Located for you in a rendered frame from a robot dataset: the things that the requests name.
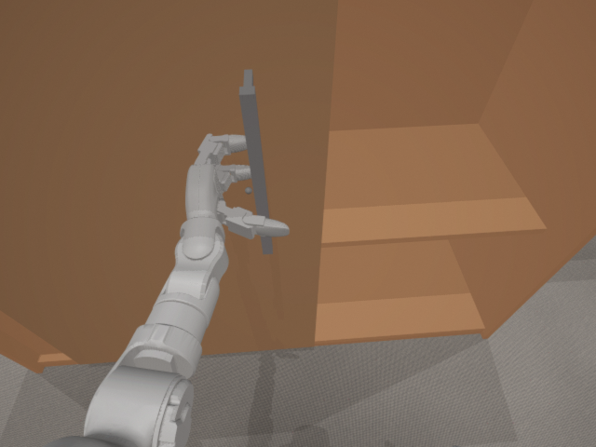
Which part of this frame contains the handle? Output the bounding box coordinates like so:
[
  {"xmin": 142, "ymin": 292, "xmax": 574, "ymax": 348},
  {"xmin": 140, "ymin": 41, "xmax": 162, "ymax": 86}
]
[{"xmin": 239, "ymin": 69, "xmax": 273, "ymax": 254}]

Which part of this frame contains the wardrobe door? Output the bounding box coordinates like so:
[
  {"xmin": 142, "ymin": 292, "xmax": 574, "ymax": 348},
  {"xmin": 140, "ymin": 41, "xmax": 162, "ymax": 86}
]
[
  {"xmin": 0, "ymin": 0, "xmax": 338, "ymax": 365},
  {"xmin": 0, "ymin": 310, "xmax": 62, "ymax": 355}
]

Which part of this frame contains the left robot upper arm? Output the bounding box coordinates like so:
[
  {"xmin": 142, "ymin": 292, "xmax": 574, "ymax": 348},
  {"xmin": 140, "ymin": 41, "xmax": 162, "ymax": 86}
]
[{"xmin": 43, "ymin": 365, "xmax": 194, "ymax": 447}]

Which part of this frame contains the left robot hand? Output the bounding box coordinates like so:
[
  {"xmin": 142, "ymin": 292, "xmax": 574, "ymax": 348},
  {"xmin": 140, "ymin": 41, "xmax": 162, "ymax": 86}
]
[{"xmin": 185, "ymin": 134, "xmax": 290, "ymax": 239}]

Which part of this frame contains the robot left forearm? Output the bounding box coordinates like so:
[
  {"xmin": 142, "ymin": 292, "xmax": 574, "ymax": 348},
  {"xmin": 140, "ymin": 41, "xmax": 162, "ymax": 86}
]
[{"xmin": 84, "ymin": 217, "xmax": 229, "ymax": 435}]

